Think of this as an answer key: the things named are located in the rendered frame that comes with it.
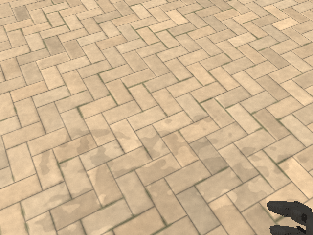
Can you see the robot right hand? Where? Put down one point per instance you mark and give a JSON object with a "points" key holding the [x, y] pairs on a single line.
{"points": [[297, 212]]}

